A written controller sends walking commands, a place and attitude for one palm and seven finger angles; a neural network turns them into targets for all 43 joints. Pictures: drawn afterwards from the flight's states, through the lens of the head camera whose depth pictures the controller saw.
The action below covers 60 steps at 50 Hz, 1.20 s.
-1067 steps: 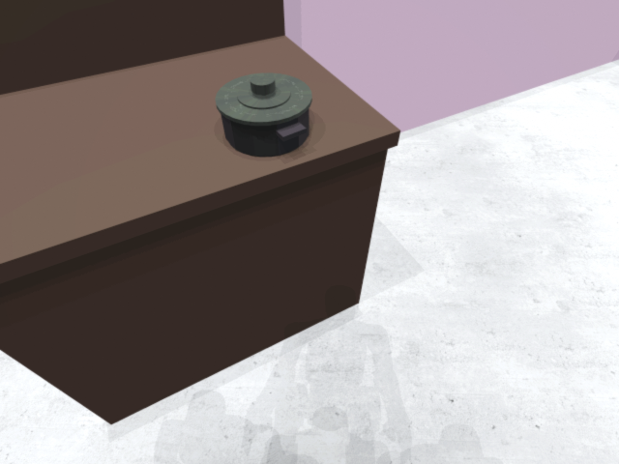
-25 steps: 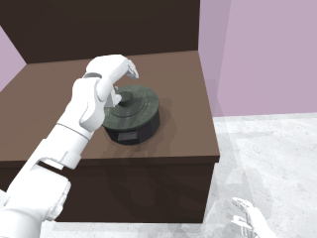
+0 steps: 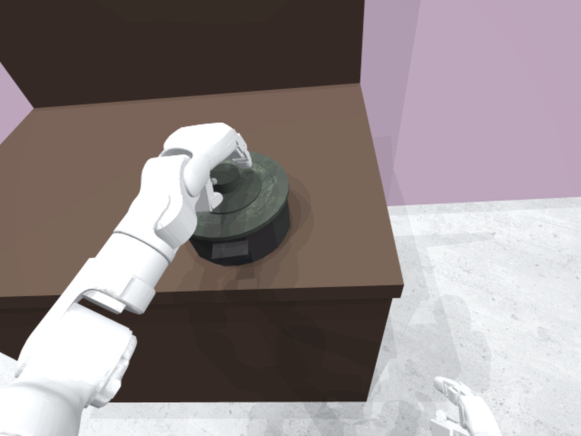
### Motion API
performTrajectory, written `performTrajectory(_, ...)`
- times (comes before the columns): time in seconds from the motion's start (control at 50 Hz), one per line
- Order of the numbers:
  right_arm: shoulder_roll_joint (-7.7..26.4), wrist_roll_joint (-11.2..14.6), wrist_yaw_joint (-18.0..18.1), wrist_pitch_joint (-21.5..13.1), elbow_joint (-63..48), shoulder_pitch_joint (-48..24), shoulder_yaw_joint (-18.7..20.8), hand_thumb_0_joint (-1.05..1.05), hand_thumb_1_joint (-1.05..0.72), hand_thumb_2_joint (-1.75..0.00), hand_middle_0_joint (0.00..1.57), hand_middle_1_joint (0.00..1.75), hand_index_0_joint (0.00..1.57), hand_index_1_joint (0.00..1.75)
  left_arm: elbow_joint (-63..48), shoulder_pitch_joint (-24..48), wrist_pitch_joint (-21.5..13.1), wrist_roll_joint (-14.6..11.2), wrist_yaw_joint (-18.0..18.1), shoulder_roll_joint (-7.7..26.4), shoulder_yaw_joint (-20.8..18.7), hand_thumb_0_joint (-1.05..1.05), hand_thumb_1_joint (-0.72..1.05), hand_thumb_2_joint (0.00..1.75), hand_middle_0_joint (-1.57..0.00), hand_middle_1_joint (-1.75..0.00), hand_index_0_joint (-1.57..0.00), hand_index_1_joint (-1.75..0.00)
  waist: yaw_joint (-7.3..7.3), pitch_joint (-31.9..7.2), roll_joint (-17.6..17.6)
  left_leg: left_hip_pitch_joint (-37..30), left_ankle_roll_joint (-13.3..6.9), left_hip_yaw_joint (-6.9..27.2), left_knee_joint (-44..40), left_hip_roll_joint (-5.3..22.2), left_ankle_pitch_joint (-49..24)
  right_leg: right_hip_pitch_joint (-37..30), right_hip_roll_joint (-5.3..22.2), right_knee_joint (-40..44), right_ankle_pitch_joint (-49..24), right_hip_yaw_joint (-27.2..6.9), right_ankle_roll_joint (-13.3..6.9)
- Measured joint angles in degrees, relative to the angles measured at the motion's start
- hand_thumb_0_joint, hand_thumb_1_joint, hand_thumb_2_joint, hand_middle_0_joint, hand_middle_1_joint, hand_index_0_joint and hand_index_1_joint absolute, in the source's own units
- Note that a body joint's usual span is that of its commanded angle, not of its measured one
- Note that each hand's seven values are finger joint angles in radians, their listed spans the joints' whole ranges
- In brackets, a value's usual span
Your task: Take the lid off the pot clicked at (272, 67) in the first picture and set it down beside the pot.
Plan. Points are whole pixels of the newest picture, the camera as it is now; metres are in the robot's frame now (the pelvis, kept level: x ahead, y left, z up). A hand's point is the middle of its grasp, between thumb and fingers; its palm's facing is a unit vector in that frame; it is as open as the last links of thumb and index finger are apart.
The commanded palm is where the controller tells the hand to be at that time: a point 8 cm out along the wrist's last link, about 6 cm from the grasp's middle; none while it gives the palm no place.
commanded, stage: lower the open fingers around the knob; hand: left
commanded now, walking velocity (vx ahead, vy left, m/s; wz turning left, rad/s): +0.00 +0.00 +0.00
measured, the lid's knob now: (224, 178) +0.46 +0.12 +0.12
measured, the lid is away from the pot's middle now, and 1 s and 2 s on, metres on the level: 0.00 0.00 0.00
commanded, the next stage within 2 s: close the fingers and squeeze the knob in 0.34 s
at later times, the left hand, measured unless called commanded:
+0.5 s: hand (219, 185) +0.42 +0.11 +0.14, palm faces -0.23 -0.09 -0.97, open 9.7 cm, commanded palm +0.40 +0.12 +0.21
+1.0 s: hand (218, 186) +0.42 +0.11 +0.14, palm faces -0.26 -0.08 -0.96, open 8.4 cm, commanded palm +0.40 +0.12 +0.21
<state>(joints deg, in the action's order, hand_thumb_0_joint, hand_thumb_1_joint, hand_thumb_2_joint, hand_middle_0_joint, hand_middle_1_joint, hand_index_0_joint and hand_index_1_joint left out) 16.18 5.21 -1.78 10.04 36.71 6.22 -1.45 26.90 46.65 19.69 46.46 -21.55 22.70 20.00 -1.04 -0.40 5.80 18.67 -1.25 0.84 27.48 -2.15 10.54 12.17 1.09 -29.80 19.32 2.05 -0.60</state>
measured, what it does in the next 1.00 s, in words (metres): stands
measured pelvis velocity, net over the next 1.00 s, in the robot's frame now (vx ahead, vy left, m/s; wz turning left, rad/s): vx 0.00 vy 0.00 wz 0.00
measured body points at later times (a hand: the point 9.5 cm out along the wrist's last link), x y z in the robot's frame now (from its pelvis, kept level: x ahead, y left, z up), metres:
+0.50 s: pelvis +0.00 +0.00 +0.00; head +0.02 -0.05 +0.45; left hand +0.43 +0.12 +0.19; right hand +0.18 -0.23 -0.12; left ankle +0.04 +0.11 -0.74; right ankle -0.04 -0.11 -0.74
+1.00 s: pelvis +0.00 +0.00 +0.00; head +0.01 -0.05 +0.45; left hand +0.43 +0.12 +0.19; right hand +0.17 -0.24 -0.12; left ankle +0.04 +0.11 -0.74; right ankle -0.04 -0.11 -0.74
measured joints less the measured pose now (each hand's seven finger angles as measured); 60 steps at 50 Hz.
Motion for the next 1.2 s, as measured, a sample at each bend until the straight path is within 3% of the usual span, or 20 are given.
performTrajectory(0.18, -0.59, -0.16, -0.66, -0.02, 0.08, 0.15, 0.01, 0.01, -0.91, -0.90, 0.19, 0.30, 0.19, 0.30, 0.92, -0.46, -0.40, 0.63, 2.00, -2.02, -0.29, 0.00, -0.31, 1.59, -0.89, -0.09, -0.89, -0.09, -0.04, -0.51, 0.13, 0.41, -0.18, -0.34, 0.04, -0.10, 0.31, 0.44, 0.14, 0.12, 0.12, -0.34, 0.21)
performTrajectory(0.46, -0.54, -0.06, -0.82, 0.83, -0.48, -1.03, 0.03, 0.01, -0.91, -0.90, 0.19, 0.30, 0.19, 0.30, -1.20, -2.19, 0.14, 0.38, 2.84, -1.76, 0.20, 0.00, -0.31, 1.59, -0.87, -0.08, -0.89, -0.09, 0.43, -0.87, 0.14, 0.21, -0.10, -0.33, 0.29, 0.02, 0.53, 0.18, 0.01, 0.01, 0.24, -0.35, 0.13)
performTrajectory(0.58, -0.53, 0.03, -0.66, 0.99, -0.55, -1.63, 0.01, 0.01, -0.91, -0.90, 0.19, 0.30, 0.19, 0.30, -0.58, -1.54, 0.56, 0.33, 2.94, -1.84, 0.89, 0.00, -0.25, 1.46, -0.85, -0.09, -0.87, -0.10, 0.56, -0.84, 0.05, 0.44, 0.03, -0.04, 0.39, 0.06, 0.34, 0.35, -0.06, -0.16, 0.20, -0.07, -0.01)
performTrajectory(0.92, -0.52, 0.08, -0.17, 1.01, 0.00, -0.64, -0.15, 0.01, -0.91, -0.90, 0.19, 0.30, 0.19, 0.30, 1.16, -0.98, 0.64, 0.28, 2.01, -1.44, 0.65, 0.00, -0.04, 1.23, -0.73, -0.56, -0.74, -0.57, 0.16, -0.65, 0.20, 0.17, 0.22, 0.08, 0.23, 0.27, 0.15, 0.15, -0.30, -0.13, 0.06, 0.01, -0.22)
performTrajectory(1.2, -0.22, -0.03, -0.39, 0.43, 0.13, 0.04, 0.31, 0.01, -0.91, -0.90, 0.19, 0.30, 0.19, 0.30, 0.60, -1.22, 0.45, 0.28, 1.66, -1.20, 0.10, -0.01, 0.12, 1.09, -0.68, -0.77, -0.74, -0.80, 0.01, -0.53, 0.25, 0.01, 0.15, 0.05, 0.16, 0.26, 0.28, -0.13, -0.30, 0.24, 0.01, -0.05, -0.17)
